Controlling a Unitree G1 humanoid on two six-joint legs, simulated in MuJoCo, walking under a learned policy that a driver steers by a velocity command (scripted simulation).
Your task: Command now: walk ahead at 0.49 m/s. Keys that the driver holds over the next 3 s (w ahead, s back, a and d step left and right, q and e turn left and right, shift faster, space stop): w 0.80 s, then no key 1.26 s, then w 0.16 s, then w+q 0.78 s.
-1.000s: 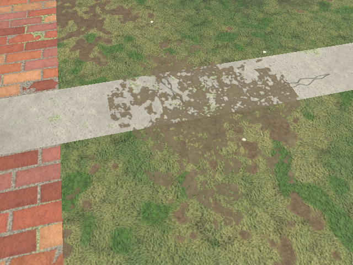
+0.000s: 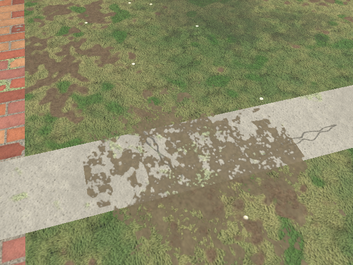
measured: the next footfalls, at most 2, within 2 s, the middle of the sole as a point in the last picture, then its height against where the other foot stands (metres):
right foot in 0.30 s outside the picture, level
left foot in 0.86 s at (160, 231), level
